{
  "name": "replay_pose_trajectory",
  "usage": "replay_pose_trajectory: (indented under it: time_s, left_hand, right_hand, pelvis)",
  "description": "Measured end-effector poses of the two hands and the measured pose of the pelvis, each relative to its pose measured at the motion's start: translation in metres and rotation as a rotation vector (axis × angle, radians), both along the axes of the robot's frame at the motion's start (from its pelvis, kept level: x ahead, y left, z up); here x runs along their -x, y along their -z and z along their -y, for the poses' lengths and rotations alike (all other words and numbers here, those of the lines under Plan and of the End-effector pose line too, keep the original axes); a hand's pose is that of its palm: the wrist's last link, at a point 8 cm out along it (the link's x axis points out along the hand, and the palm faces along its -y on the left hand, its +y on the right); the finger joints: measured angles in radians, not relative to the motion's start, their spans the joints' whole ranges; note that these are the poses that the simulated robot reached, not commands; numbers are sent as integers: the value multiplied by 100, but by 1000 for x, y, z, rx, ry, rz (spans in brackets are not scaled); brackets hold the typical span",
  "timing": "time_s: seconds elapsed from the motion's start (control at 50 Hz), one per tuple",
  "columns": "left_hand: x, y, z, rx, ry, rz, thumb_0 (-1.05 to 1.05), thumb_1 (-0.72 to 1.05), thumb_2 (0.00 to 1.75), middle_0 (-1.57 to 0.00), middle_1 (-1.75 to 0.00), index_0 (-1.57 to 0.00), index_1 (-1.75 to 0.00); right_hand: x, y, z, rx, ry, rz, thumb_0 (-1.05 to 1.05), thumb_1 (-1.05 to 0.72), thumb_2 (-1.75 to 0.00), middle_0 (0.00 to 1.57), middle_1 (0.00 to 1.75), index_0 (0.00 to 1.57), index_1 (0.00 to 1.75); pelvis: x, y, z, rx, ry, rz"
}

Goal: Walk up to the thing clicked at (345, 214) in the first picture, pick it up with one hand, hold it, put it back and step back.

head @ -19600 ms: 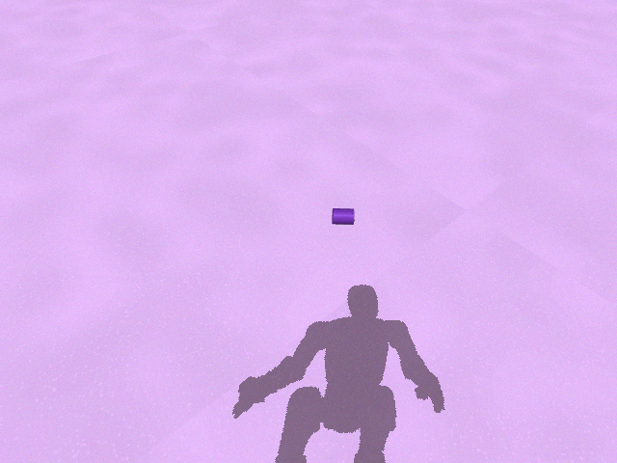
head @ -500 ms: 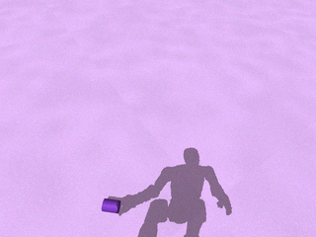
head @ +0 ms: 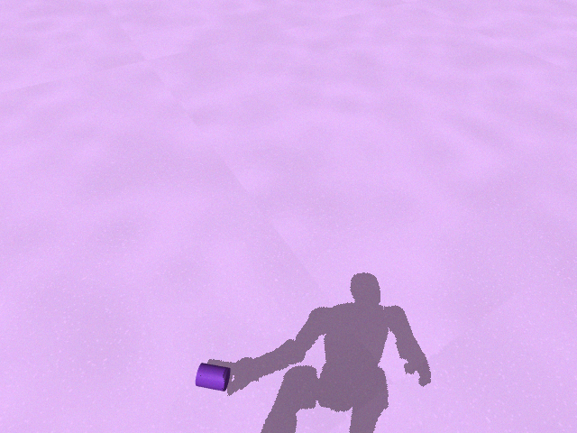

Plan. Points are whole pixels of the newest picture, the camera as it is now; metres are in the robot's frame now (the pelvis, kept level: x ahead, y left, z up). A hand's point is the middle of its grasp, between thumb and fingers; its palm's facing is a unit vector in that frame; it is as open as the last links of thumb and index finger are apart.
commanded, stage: walk up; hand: left
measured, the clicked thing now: (213, 376) +0.45 +0.24 -0.74
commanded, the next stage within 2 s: none
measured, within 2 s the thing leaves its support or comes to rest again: neither
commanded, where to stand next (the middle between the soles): +0.06 +0.03 m, yaw -4 degrees
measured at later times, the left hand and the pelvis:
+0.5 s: hand out of the picture +0.06 +0.28 -0.17, palm faces +0.03 -0.90 -0.43, open 7.4 cm; pelvis -0.05 +0.00 -0.02, yaw +1 degrees
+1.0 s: hand out of the picture +0.03 +0.29 -0.18, palm faces -0.02 -0.94 -0.35, open 7.4 cm; pelvis -0.07 +0.00 -0.02, yaw +0 degrees
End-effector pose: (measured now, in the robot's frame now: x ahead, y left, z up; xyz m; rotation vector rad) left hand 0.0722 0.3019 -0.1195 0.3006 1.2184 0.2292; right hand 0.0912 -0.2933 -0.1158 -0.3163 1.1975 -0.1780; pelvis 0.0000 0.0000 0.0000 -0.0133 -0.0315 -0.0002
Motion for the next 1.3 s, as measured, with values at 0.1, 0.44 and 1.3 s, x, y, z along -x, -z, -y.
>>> replay_pose_trajectory:
  time_s: [0.1, 0.44, 1.3]
  left_hand:
    - [-3, 0, 1, 1, -2, 0, 0, 90, 90, -20, -30, -20, -30]
    - [10, 4, -15, -77, -16, 15, 0, 90, 90, -20, -30, -20, -30]
    - [71, -5, 28, -76, 49, 69, 0, 90, 90, -20, -30, -20, -30]
  right_hand:
    - [5, 1, 2, 6, 7, -22, 0, -90, -90, 20, 30, 20, 30]
    - [16, 21, 20, 27, 8, -12, 0, -90, -90, 20, 30, 20, 30]
    - [88, 31, 52, 33, -28, 0, 0, -90, -90, 20, 30, 20, 30]
  pelvis:
    - [-2, 0, 1, -1, -5, -3]
    - [37, 20, 1, -1, -14, 2]
    - [75, 25, 30, -11, -4, 15]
